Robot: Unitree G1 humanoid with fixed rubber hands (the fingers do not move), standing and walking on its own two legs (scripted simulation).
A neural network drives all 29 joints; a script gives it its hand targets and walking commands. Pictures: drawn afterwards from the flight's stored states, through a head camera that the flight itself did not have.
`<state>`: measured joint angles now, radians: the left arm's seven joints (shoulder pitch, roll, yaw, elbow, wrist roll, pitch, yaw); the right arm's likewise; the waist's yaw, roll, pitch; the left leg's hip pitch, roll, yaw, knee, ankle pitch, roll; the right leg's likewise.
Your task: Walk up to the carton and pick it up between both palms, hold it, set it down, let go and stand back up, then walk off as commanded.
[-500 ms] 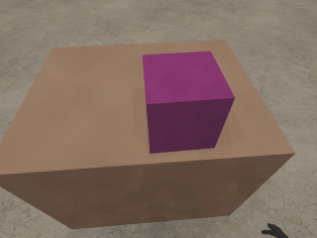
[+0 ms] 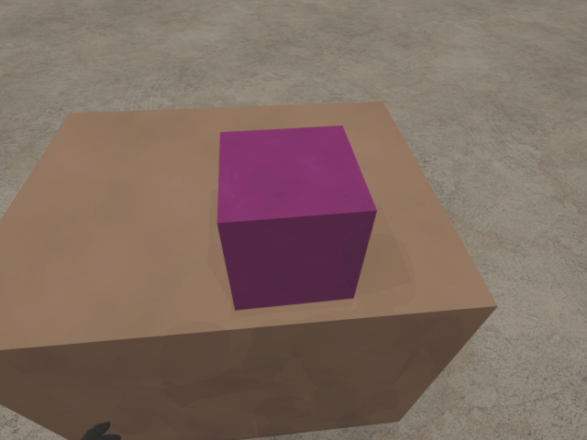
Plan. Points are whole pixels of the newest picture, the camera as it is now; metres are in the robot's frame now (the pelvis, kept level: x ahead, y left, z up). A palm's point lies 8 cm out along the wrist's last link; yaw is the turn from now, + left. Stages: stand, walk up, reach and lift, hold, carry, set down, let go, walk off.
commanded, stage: walk up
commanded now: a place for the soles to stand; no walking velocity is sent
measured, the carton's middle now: (288, 217) +0.46 +0.01 +0.05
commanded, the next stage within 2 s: reach and lift in 0.94 s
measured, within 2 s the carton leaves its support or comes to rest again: neither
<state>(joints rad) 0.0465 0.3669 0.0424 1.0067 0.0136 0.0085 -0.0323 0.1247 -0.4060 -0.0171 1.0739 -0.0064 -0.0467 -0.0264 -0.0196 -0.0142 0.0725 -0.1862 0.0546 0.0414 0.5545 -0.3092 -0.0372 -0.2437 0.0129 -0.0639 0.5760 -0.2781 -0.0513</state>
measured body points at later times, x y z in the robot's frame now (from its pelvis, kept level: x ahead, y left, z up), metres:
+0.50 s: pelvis +0.01 +0.01 +0.01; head +0.02 +0.02 +0.45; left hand +0.10 +0.32 -0.12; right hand +0.11 -0.31 -0.11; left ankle -0.01 +0.14 -0.73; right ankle +0.02 -0.09 -0.73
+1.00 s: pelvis +0.01 +0.01 +0.00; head +0.03 +0.02 +0.45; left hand +0.11 +0.33 -0.12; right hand +0.14 -0.29 -0.11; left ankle +0.00 +0.14 -0.73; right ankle +0.02 -0.09 -0.73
